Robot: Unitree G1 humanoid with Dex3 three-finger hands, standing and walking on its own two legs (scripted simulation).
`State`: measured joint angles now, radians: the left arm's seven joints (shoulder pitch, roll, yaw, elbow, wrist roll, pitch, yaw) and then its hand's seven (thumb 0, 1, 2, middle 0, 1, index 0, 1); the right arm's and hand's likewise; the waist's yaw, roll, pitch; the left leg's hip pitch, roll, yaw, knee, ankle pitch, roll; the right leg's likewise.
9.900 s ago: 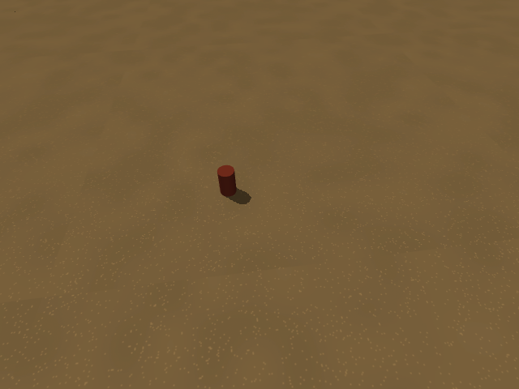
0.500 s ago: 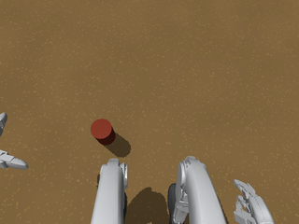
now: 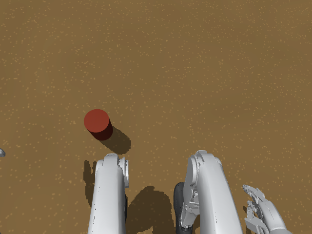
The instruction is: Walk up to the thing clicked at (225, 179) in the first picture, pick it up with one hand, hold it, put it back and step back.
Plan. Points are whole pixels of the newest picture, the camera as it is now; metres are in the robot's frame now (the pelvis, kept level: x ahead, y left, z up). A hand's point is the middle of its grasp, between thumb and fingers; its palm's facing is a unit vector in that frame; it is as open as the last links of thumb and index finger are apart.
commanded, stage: go down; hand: left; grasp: from the side
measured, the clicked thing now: (99, 126) +0.46 +0.21 -0.35
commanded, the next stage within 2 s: approach in 0.80 s
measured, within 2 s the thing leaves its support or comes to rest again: neither
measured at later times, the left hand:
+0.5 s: hand out of the picture +0.38 +0.39 -0.04, palm faces +0.15 -0.98 -0.11, open 17.3 cm
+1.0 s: hand out of the picture +0.39 +0.40 -0.05, palm faces +0.15 -0.99 -0.08, open 17.3 cm
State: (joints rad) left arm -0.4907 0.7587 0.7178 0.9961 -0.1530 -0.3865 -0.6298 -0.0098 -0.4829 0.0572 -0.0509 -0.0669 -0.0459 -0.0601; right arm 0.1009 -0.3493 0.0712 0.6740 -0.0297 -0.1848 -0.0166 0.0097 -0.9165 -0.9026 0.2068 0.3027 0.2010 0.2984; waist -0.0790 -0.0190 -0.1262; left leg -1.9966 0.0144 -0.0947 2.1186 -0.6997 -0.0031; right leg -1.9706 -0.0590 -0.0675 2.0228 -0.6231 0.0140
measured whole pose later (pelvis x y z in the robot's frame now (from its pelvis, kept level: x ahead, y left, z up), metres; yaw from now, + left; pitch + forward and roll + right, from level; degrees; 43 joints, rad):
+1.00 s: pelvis -0.01 +0.00 -0.06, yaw -1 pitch +31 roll -7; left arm -0.62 0.87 0.79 1.09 -0.18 -0.41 -0.72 -0.01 -0.51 0.08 -0.05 -0.08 -0.04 -0.09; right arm 0.10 -0.38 0.11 0.70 -0.05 -0.17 0.00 0.01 -0.92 -0.91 0.21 0.30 0.20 0.30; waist -0.10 -0.03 -0.08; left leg -2.14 0.00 -0.11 2.29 -0.70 0.00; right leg -2.11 -0.06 -0.07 2.18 -0.62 0.02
